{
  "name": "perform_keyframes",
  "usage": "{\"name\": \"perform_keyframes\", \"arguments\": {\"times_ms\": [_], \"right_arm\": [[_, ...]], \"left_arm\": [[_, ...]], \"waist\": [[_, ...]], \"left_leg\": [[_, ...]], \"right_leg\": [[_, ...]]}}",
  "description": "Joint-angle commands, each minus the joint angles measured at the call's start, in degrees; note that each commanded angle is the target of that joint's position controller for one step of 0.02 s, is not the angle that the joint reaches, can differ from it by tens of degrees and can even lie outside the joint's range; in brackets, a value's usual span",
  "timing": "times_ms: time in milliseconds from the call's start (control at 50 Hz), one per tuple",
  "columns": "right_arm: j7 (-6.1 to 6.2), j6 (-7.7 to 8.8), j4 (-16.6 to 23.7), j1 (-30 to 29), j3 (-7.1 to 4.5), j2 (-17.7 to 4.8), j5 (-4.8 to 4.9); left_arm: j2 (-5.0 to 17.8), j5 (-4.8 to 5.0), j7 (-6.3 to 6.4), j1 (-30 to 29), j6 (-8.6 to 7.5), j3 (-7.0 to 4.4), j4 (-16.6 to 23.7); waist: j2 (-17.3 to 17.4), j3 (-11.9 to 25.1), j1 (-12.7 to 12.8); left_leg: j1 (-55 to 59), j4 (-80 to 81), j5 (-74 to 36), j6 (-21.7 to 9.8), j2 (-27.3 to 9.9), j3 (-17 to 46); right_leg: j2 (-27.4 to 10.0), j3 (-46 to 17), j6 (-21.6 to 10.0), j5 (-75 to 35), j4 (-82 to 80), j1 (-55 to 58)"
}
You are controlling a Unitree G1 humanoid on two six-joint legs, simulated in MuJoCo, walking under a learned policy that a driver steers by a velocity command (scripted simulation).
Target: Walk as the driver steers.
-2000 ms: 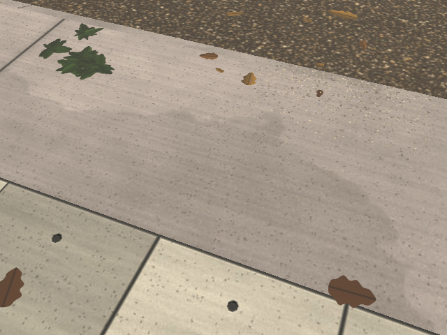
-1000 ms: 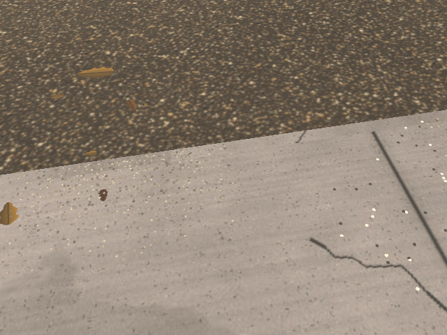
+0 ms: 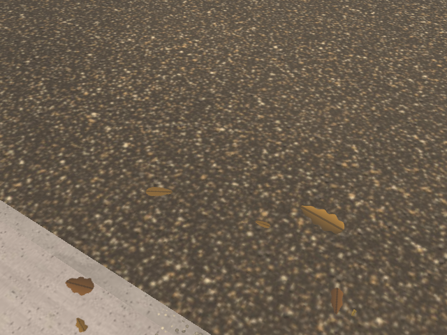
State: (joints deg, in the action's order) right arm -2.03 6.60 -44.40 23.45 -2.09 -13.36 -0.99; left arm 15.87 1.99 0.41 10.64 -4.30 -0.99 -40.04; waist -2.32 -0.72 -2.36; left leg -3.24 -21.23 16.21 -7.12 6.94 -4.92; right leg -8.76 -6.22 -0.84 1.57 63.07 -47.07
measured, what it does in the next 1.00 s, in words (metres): walks ahead, turning right: right foot, then left foot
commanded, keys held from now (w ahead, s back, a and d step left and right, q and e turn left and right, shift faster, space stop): w+e+shift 0.14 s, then e+shift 0.86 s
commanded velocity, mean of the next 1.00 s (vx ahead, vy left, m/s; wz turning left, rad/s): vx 0.37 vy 0.00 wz -0.84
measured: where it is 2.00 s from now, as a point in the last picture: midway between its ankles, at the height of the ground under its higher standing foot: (282, 294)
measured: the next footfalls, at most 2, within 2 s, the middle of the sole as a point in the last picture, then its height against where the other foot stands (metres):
right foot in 0.22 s outside the picture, level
left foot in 0.64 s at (243, 283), level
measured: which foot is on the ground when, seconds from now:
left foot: down 0.00-0.22, up 0.24-0.62, down 0.64-1.00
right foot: up 0.00-0.20, down 0.22-0.64, up 0.66-1.00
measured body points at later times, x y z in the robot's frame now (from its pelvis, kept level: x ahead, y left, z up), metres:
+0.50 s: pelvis +0.38 -0.07 +0.00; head +0.43 -0.10 +0.45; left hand +0.59 +0.16 -0.10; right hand +0.51 -0.39 -0.06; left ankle +0.60 +0.06 -0.67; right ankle +0.40 -0.12 -0.73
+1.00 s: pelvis +0.51 -0.08 +0.00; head +0.54 -0.12 +0.45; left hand +0.84 -0.06 -0.09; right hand +0.37 -0.36 -0.10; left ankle +0.66 -0.05 -0.73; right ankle +0.42 -0.18 -0.69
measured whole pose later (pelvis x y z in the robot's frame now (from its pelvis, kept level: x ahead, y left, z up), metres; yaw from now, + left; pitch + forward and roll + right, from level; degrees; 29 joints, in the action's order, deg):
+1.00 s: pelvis +0.51 -0.08 +0.00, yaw -55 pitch +2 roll +2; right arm 2.2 -0.5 -39.3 8.0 -4.1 -16.6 -0.9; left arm 17.7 1.3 0.1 9.1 4.3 -3.7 -33.8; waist -1.1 -4.2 -1.3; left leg -18.6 -23.8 6.5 -0.1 -3.2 -8.6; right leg -5.1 0.2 3.0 18.9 52.5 -29.7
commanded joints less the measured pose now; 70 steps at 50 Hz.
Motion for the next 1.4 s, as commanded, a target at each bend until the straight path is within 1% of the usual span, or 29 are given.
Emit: {"name": "perform_keyframes", "arguments": {"times_ms": [20, 100, 140, 200, 220, 240, 260, 280, 300, 320, 380, 440, 520, 600, 620, 660, 680, 700, 740, 820, 940, 1060, 1080, 1100, 1120, 1140, 1200, 1240, 1400], "right_arm": [[1.37, 2.22, 3.51, -3.96, -1.56, -7.45, -0.27], [2.33, 1.58, 0.80, -0.46, -1.44, -9.14, 0.20], [3.17, 0.35, 0.73, -0.63, -1.81, -11.60, -0.47], [5.37, -2.64, 3.00, -7.00, -2.99, -15.60, -1.35], [4.91, -2.27, 4.36, -11.72, -3.08, -15.33, -0.17], [2.76, -0.30, 7.37, -6.09, -0.20, -2.94, -1.15], [1.41, 1.80, 9.02, 0.71, 0.95, -5.78, 1.55], [1.21, 2.44, 10.62, -7.17, 0.07, -10.91, 2.03], [1.24, 2.45, 13.08, -11.44, 0.23, -9.70, 2.06], [1.78, 1.65, 12.56, -12.15, 0.06, -9.85, 0.69], [2.67, -0.99, 11.94, -10.04, -0.67, -11.10, -0.58], [3.86, -1.91, 13.36, -14.20, 0.45, -7.32, -0.86], [3.74, -2.69, 14.33, -20.28, 0.29, -7.60, 0.54], [3.10, -1.68, 13.38, -20.50, -1.39, -10.24, 0.73], [3.13, -1.17, 11.91, -16.93, -1.74, -10.24, 0.50], [3.90, -2.34, 13.02, -13.63, -1.78, -11.48, -1.65], [4.06, -3.16, 11.76, -12.48, -2.85, -13.80, -1.17], [4.61, -3.49, 13.65, -15.13, -2.54, -10.14, -0.57], [5.12, -4.89, 14.55, -17.47, -1.66, -8.07, -0.39], [5.33, -5.85, 12.05, -16.82, -2.69, -9.98, -1.10], [4.73, -6.19, 9.97, -18.21, -4.41, -12.62, -0.11], [3.32, -6.38, 6.43, -16.31, -4.35, -11.47, 2.58], [2.62, -6.56, 5.15, -13.47, -3.31, -8.28, 2.37], [1.44, -6.41, 7.42, -12.39, -1.38, -3.93, -1.10], [2.33, -6.37, 8.10, -16.75, -2.94, -7.99, 0.03], [2.77, -6.85, 6.81, -17.74, -3.33, -9.57, 1.74], [3.66, -8.70, 1.85, -10.84, -4.17, -9.67, 1.88], [3.98, -8.83, 2.98, -11.62, -5.04, -11.61, 2.58], [1.84, -10.04, 9.45, -15.60, -2.99, -5.98, 2.10]], "left_arm": [[2.58, -0.23, -1.03, -3.75, -0.85, -0.64, 2.71], [2.00, 0.45, -3.88, -10.09, -2.32, -0.59, 4.61], [3.76, 0.45, -5.21, -9.75, -2.45, -1.40, 5.63], [10.52, -0.03, -4.99, 14.04, -0.49, -4.61, 1.30], [12.85, -0.44, -3.76, 25.32, 0.38, -5.68, -1.44], [14.99, -1.92, -2.77, 22.88, 0.90, -5.65, -1.08], [15.38, -4.56, -2.55, 18.28, 0.10, -5.47, 2.17], [13.07, -3.51, -2.30, 15.50, 0.35, -5.79, 5.47], [11.90, -2.19, -2.50, 10.48, 0.09, -5.21, 5.95], [9.59, -1.46, -2.67, 6.36, -0.19, -4.43, 7.24], [9.77, -1.65, -1.85, 1.15, 0.17, -4.68, 8.32], [11.27, -0.99, 0.29, 2.48, 2.02, -5.25, 6.63], [10.91, 0.47, 2.42, 2.98, 5.49, -5.54, 6.43], [8.35, -0.74, 2.82, 0.90, 6.41, -5.12, 8.20], [7.18, -0.76, 2.61, -0.96, 6.44, -4.69, 9.08], [2.42, -2.10, 1.88, 6.58, 6.35, -3.04, 9.38], [7.19, -1.15, 0.33, 13.48, 5.55, -3.93, 10.07], [11.78, -0.38, 0.08, 9.96, 5.76, -5.23, 7.66], [12.81, -0.32, 0.66, 4.19, 7.59, -5.89, 7.73], [6.83, -0.46, 0.83, 1.74, 7.67, -4.08, 9.97], [6.73, -0.75, 0.00, -0.36, 7.73, -4.18, 10.37], [5.92, -1.64, -1.05, 5.66, 8.15, -5.01, 7.32], [7.97, -1.74, -0.75, 8.58, 7.86, -5.54, 6.23], [12.98, -2.09, 0.23, 7.57, 7.58, -5.71, 7.74], [12.68, -4.62, 0.09, 6.46, 6.46, -5.40, 8.49], [8.69, -5.57, -0.30, 3.49, 5.25, -4.11, 7.58], [4.84, -4.07, 0.26, -3.87, 3.39, -2.89, 5.82], [5.18, -4.13, 1.52, -4.11, 3.55, -2.94, 5.81], [7.19, -3.53, 3.27, -2.11, 5.00, -4.60, 3.98]], "waist": [[3.01, -5.66, -0.15], [3.23, -7.58, -2.38], [6.12, -4.36, -0.93], [11.00, 6.96, 12.36], [6.41, 9.69, 18.68], [-22.94, 11.13, 9.06], [-14.11, 28.20, 6.93], [-1.98, 25.12, 9.37], [6.23, 11.89, 4.72], [11.31, 7.80, 1.98], [7.71, 1.85, -1.40], [4.29, 6.01, -0.11], [-2.48, 10.80, 2.93], [-7.06, 8.23, 2.59], [-6.16, 8.92, 0.74], [11.52, 14.25, 4.10], [21.72, 19.32, 7.48], [14.07, 14.90, 4.34], [5.42, 8.48, 2.98], [9.28, 5.68, 2.34], [11.14, 8.32, 1.98], [9.22, 7.93, 4.55], [1.83, 6.69, 4.44], [-16.97, 7.12, 1.54], [-12.71, 9.54, 5.69], [-7.89, 7.10, 4.74], [-7.90, 3.68, 1.36], [-6.65, 2.67, 1.63], [-4.53, 2.83, 4.77]], "left_leg": [[-12.07, 13.73, -18.21, 0.24, -12.27, 0.69], [0.87, 14.04, -29.83, 4.26, -14.60, -3.53], [9.14, 8.20, -54.66, 6.31, -15.97, -4.96], [8.29, -22.92, -85.76, 8.11, -17.78, -4.44], [-2.57, -44.70, -68.20, 9.18, -13.08, -5.14], [-34.09, -75.24, 17.95, 13.52, 0.96, -0.10], [-40.16, -83.13, 18.16, 11.03, 1.33, 15.80], [-37.66, -76.15, 13.29, 7.86, -2.00, 17.17], [-39.39, -67.96, 11.41, 6.65, -3.72, 15.05], [-36.89, -63.55, 10.54, 6.83, -5.93, 13.99], [-29.46, -49.97, 8.87, 10.17, -8.53, 12.89], [-24.99, -32.60, -0.28, 12.88, -4.54, 9.67], [-21.10, -16.78, -13.69, 12.95, -0.46, 10.74], [-17.65, -4.31, -16.84, 11.32, -2.01, 14.93], [-12.16, 1.30, -23.10, 9.87, -4.73, 14.88], [9.01, -3.01, -49.69, -2.23, -25.46, 34.40], [11.21, -0.92, -36.25, -10.75, -36.73, 50.02], [7.45, -0.16, -25.64, -9.54, -30.72, 44.04], [-2.70, 1.17, -14.00, -3.90, -22.64, 28.43], [-7.88, 5.00, -18.99, -5.04, -19.07, 15.64], [-6.75, 5.87, -15.80, -5.61, -23.63, 8.37], [-12.83, -3.12, -11.61, -0.12, -22.15, 2.53], [-21.00, -11.59, -4.13, 4.63, -18.22, -1.66], [-36.01, -29.08, 21.94, 10.47, -10.99, -5.42], [-35.36, -37.18, 21.76, 10.71, -10.91, 3.08], [-31.41, -39.66, 16.55, 9.86, -11.73, 5.81], [-28.58, -44.77, 5.29, 11.24, -8.95, 8.49], [-31.48, -49.12, 3.64, 12.44, -7.97, 7.77], [-32.62, -33.54, 5.37, 13.15, -12.80, 3.75]], "right_leg": [[1.47, 3.87, 0.04, -16.37, -12.01, 6.94], [5.49, 8.96, -2.86, -21.19, -25.87, 6.74], [9.71, 13.85, -4.71, -15.80, -27.80, 9.57], [15.02, 15.21, -8.00, -5.47, -24.87, 32.00], [11.40, 7.73, -10.30, -13.04, -31.31, 47.60], [1.20, -11.22, -18.66, -31.75, -24.86, 70.06], [-9.27, -38.72, -26.86, -10.80, -35.58, 76.84], [-6.51, -36.92, -22.94, -2.87, -40.71, 70.01], [-4.42, -32.29, -21.11, -2.25, -44.22, 56.29], [-2.63, -28.69, -20.13, -5.74, -45.34, 46.79], [3.76, -17.82, -18.58, -24.45, -46.04, 28.77], [9.59, -11.77, -14.81, -34.37, -41.83, 25.61], [12.46, -13.85, -7.58, -18.84, -37.56, 29.12], [11.60, -22.16, -5.31, -3.94, -31.85, 33.56], [12.75, -21.40, -4.12, 1.19, -26.46, 32.93], [22.30, -7.73, 1.15, 41.28, -4.24, 15.88], [15.71, -5.11, 3.26, 39.51, 6.60, 9.64], [12.40, -3.84, 5.08, 33.81, 11.20, 8.17], [9.72, -1.29, 6.18, 25.10, 13.73, 8.73], [7.09, 4.50, 5.88, 20.48, 6.71, 10.84], [3.31, 6.11, 4.46, 16.99, -6.79, 17.45], [9.33, 10.52, -1.96, 12.34, -33.96, 37.09], [5.14, 2.95, -4.78, 5.04, -40.63, 44.83], [-11.79, -16.07, -11.27, -15.63, -40.24, 51.42], [-16.45, -17.31, -18.59, -11.23, -43.91, 39.97], [-11.36, -10.45, -15.67, -4.52, -45.38, 35.76], [-5.65, 1.97, -9.91, -3.61, -45.50, 32.54], [-7.16, 3.39, -10.64, -5.12, -46.16, 35.11], [-12.13, 7.27, -12.37, -5.67, -45.24, 44.10]]}}
Keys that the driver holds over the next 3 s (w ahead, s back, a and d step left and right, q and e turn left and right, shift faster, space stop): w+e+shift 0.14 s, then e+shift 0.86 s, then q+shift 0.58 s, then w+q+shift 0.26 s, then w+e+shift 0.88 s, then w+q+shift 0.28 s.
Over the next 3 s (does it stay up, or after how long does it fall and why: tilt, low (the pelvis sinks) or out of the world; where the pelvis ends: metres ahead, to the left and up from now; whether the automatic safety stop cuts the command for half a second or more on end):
stays up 1.24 -0.79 -0.04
